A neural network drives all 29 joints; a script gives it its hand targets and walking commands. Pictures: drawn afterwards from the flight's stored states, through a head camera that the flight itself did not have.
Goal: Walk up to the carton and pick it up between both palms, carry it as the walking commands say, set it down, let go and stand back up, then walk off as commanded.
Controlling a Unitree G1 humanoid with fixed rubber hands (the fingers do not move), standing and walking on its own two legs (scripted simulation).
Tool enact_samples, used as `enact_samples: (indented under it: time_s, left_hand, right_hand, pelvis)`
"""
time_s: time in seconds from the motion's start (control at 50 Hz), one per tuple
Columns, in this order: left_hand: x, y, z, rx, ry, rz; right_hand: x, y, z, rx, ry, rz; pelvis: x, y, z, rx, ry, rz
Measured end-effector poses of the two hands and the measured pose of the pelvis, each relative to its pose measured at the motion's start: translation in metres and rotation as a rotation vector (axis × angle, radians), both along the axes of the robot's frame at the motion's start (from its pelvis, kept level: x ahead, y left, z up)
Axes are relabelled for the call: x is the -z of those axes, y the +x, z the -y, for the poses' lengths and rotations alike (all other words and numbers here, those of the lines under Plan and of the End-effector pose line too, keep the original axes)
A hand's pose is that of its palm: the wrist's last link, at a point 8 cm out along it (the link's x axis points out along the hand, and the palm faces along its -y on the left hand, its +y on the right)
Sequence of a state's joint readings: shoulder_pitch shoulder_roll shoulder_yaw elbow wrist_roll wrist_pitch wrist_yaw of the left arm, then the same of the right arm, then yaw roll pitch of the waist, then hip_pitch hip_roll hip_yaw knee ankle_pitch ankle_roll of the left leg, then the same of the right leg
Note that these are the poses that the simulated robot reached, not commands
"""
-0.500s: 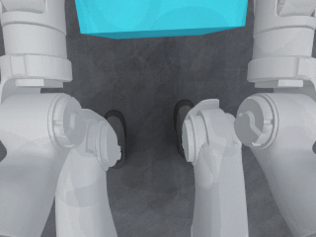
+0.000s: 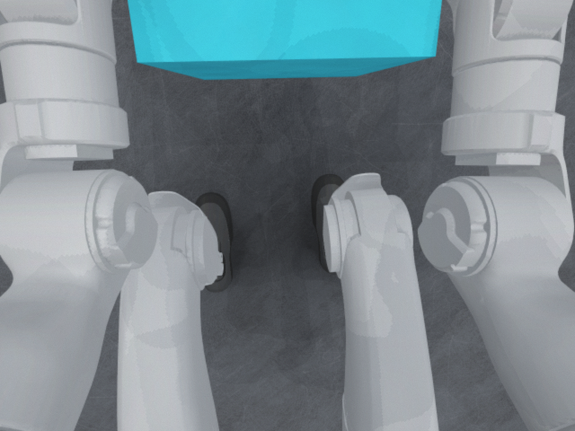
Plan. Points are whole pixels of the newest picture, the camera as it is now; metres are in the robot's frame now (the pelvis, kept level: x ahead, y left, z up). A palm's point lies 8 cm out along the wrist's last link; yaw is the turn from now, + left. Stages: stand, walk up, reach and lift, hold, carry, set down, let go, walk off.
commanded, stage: reach and lift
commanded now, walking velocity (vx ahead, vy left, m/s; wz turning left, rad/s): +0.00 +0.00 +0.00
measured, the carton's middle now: out of the picture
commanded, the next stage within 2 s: none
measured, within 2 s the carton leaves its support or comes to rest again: neither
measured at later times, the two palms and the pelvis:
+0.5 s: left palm out of the picture +0.57 +0.10 -0.01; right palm out of the picture +0.54 -0.20 -0.01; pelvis -0.01 +0.00 +0.05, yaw -1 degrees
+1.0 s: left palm out of the picture +0.55 +0.11 +0.07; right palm out of the picture +0.51 -0.19 +0.06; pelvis -0.01 +0.00 +0.11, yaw -1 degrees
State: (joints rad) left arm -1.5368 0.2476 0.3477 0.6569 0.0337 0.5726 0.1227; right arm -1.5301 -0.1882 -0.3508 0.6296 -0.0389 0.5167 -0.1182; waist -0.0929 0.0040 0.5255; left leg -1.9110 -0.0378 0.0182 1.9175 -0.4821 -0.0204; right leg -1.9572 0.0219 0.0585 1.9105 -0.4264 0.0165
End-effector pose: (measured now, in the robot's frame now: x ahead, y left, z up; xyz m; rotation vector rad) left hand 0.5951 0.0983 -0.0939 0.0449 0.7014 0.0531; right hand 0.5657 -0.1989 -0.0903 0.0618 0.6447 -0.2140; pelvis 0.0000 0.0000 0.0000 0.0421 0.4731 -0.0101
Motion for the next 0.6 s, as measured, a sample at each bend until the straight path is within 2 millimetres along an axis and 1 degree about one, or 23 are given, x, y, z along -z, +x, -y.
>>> enact_samples:
  time_s: [0.14,0.32,0.4,0.6]
  left_hand:
    - [-0.026,-0.003,0.001,0.007,0.001,0.018]
    - [-0.048,-0.017,0.001,0.014,0.009,0.0]
    - [-0.062,-0.02,0.001,0.017,0.009,0.006]
    - [-0.103,-0.022,-0.002,0.018,0.016,0.033]
  right_hand:
    - [-0.022,-0.007,0.0,0.009,0.001,0.016]
    - [-0.044,-0.021,0.001,0.014,0.008,-0.003]
    - [-0.057,-0.026,0.001,0.018,0.01,0.002]
    - [-0.096,-0.028,-0.002,0.016,0.012,0.028]
  pelvis:
    - [-0.013,-0.002,0.0,0.002,0.0,0.028]
    - [-0.034,-0.006,0.001,0.006,0.001,0.056]
    - [-0.043,-0.008,0.001,0.008,0.002,0.072]
    - [-0.065,-0.01,0.001,0.012,0.0,0.106]
